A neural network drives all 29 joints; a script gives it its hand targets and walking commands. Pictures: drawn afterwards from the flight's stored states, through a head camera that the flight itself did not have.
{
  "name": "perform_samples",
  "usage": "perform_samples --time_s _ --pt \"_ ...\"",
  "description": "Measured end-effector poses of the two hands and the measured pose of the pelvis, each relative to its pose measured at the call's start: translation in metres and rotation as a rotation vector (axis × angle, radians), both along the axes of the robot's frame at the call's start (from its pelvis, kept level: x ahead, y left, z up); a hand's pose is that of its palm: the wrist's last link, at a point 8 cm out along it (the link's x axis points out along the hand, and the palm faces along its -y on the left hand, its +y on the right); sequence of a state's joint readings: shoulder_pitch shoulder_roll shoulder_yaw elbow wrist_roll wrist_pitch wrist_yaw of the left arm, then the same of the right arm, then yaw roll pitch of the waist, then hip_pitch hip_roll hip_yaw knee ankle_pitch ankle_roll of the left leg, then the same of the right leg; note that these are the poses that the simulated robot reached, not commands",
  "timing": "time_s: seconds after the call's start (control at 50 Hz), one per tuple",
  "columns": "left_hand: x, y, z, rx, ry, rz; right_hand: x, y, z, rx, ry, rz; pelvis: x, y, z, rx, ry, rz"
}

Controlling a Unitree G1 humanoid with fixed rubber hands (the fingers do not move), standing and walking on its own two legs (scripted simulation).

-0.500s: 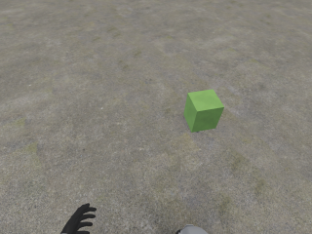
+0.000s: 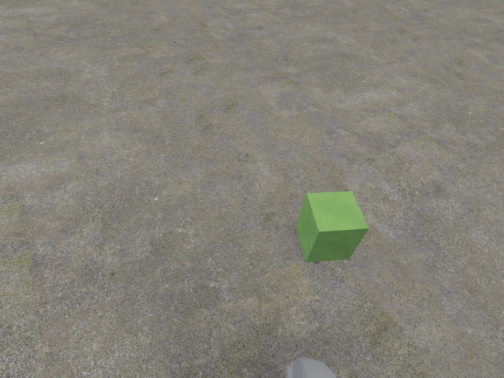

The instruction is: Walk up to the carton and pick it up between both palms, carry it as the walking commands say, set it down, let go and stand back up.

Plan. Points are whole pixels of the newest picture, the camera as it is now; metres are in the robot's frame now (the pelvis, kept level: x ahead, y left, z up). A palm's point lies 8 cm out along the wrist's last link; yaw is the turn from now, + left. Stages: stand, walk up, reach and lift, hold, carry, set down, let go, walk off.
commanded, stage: walk up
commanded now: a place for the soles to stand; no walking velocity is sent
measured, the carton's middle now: (328, 227) +0.83 -0.39 -0.64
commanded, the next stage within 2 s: none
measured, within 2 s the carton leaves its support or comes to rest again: neither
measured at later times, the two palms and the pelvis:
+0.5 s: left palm (202, 350) +0.21 +0.10 -0.13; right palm (453, 301) +0.29 -0.39 -0.10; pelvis +0.17 -0.16 -0.01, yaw +5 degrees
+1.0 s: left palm (295, 266) +0.37 -0.09 -0.12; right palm out of the picture +0.40 -0.60 -0.11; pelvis +0.29 -0.34 -0.01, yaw +7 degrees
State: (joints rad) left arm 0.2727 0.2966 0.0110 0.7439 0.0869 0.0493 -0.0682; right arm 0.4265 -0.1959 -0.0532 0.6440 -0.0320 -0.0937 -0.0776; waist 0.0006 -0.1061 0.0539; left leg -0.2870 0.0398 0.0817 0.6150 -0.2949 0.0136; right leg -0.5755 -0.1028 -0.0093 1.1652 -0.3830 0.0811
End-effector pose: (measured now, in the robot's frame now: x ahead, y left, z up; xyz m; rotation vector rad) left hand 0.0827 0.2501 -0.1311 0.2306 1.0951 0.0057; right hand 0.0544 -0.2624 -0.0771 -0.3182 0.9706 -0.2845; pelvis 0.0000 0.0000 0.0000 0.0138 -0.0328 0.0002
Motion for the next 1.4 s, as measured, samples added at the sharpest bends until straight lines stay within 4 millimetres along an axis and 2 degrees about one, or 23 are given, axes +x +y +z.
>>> perform_samples --time_s 0.08,0.14,0.2,0.24,0.28,0.32,0.42,0.46,0.5,0.58,0.72,0.8,0.86,0.92,1.04,1.08,1.12,1.2,1.3,1.36,1.4 --pt "0.067 -0.035 0.015 -0.023 -0.076 -0.036 0.002 -0.03 0.002 0.005 0.06 -0.026 0.029 -0.027 0.007 -0.007 -0.001 -0.001" --pt "0.114 -0.068 0.023 -0.037 -0.129 -0.062 0.011 -0.059 -0.004 0.016 0.101 -0.045 0.053 -0.052 0.005 -0.004 -0.005 -0.003" --pt "0.153 -0.1 0.024 -0.023 -0.175 -0.073 0.029 -0.096 -0.019 0.023 0.142 -0.052 0.08 -0.083 -0.004 0.002 -0.009 -0.001" --pt "0.169 -0.115 0.018 0.005 -0.203 -0.053 0.046 -0.121 -0.036 0.023 0.17 -0.033 0.097 -0.104 -0.018 0.007 -0.011 0.008" --pt "0.167 -0.125 0.014 0.018 -0.183 0.002 0.073 -0.136 -0.043 0.032 0.164 -0.017 0.107 -0.117 -0.021 0.002 -0.014 0.017" --pt "0.156 -0.131 0.013 0.03 -0.134 0.06 0.109 -0.141 -0.042 0.044 0.122 0.022 0.118 -0.127 -0.017 0.0 -0.015 0.031" --pt "0.129 -0.145 0.014 0.037 -0.035 0.153 0.19 -0.133 -0.026 0.078 0.021 0.132 0.146 -0.147 -0.004 -0.004 -0.008 0.07" --pt "0.124 -0.15 0.009 0.033 -0.003 0.171 0.216 -0.128 -0.02 0.088 -0.024 0.16 0.158 -0.153 -0.005 -0.004 -0.008 0.079" --pt "0.126 -0.154 -0.003 0.029 0.02 0.166 0.234 -0.13 -0.021 0.077 -0.073 0.173 0.171 -0.158 -0.013 -0.027 -0.001 0.081" --pt "0.149 -0.174 -0.014 0.018 0.064 0.129 0.24 -0.158 -0.018 0.033 -0.046 0.107 0.191 -0.18 -0.014 -0.012 -0.009 0.074" --pt "0.229 -0.225 0.006 -0.006 -0.017 0.08 0.248 -0.227 -0.004 0.001 0.016 0.062 0.228 -0.23 0.001 -0.014 0.0 0.07" --pt "0.284 -0.266 0.016 -0.007 -0.1 0.052 0.261 -0.276 -0.013 -0.004 0.057 0.054 0.251 -0.269 -0.003 -0.014 -0.003 0.071" --pt "0.312 -0.295 0.013 0.022 -0.163 0.055 0.279 -0.318 -0.033 -0.011 0.094 0.071 0.27 -0.302 -0.019 -0.006 -0.007 0.079" --pt "0.307 -0.317 0.012 0.032 -0.142 0.114 0.308 -0.338 -0.039 0.002 0.089 0.089 0.28 -0.322 -0.02 -0.003 -0.014 0.095" --pt "0.279 -0.347 0.012 0.028 -0.041 0.208 0.367 -0.329 -0.026 0.066 0.005 0.185 0.301 -0.351 -0.007 0.0 -0.014 0.132" --pt "0.276 -0.353 0.005 0.025 -0.019 0.211 0.379 -0.328 -0.025 0.074 -0.035 0.2 0.308 -0.358 -0.01 -0.013 -0.007 0.133" --pt "0.278 -0.361 -0.004 0.025 0.004 0.204 0.383 -0.334 -0.026 0.069 -0.048 0.188 0.314 -0.369 -0.015 -0.02 -0.007 0.134" --pt "0.292 -0.385 -0.005 0.025 0.035 0.188 0.381 -0.368 -0.02 0.035 -0.003 0.142 0.326 -0.397 -0.009 -0.012 -0.011 0.127" --pt "0.327 -0.422 0.006 0.014 -0.017 0.167 0.39 -0.421 -0.014 0.02 0.019 0.143 0.341 -0.435 -0.003 -0.017 0.002 0.124" --pt "0.349 -0.45 0.008 0.025 -0.069 0.164 0.403 -0.458 -0.022 0.026 0.035 0.154 0.352 -0.464 -0.01 -0.02 0.0 0.129" --pt "0.357 -0.468 0.005 0.038 -0.093 0.168 0.412 -0.48 -0.032 0.035 0.052 0.163 0.358 -0.482 -0.016 -0.02 -0.002 0.134"
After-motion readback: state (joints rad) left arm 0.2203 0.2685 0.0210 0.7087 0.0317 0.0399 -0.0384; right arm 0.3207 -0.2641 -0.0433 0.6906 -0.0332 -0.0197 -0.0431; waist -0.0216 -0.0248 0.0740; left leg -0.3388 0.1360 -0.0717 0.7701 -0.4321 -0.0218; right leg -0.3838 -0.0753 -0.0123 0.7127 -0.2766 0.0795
